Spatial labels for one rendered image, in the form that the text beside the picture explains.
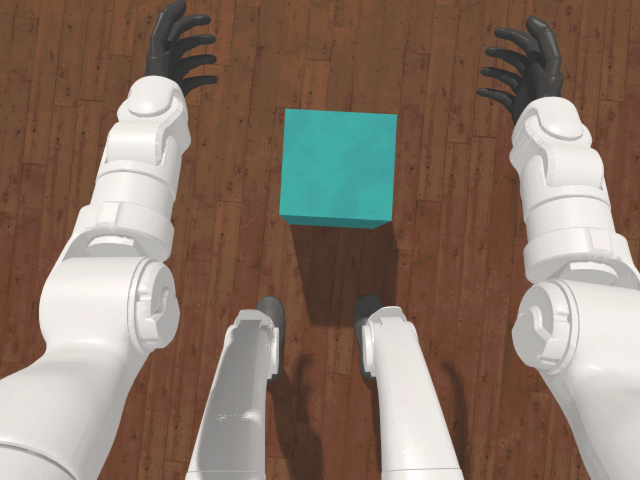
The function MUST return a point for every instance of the left robot upper arm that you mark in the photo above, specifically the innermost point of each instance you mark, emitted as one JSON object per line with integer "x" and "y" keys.
{"x": 101, "y": 318}

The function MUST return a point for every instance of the right robot forearm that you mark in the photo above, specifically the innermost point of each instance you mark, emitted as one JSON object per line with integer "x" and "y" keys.
{"x": 566, "y": 207}

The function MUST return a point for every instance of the robot left hand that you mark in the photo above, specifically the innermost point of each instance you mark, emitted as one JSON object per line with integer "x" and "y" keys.
{"x": 166, "y": 49}

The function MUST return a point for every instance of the left robot forearm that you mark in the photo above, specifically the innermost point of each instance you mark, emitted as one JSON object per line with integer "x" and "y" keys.
{"x": 136, "y": 185}

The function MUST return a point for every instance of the carton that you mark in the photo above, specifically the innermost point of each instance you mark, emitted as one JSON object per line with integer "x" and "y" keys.
{"x": 338, "y": 168}

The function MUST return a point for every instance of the robot right hand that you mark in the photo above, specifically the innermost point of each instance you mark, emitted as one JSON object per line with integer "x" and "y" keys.
{"x": 541, "y": 75}

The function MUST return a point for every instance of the robot right shin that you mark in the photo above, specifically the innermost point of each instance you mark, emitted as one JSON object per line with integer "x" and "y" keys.
{"x": 391, "y": 311}

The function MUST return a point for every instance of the robot left foot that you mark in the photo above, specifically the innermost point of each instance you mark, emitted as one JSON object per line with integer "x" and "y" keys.
{"x": 274, "y": 309}

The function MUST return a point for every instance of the right robot upper arm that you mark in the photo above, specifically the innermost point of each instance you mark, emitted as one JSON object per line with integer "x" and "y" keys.
{"x": 584, "y": 339}

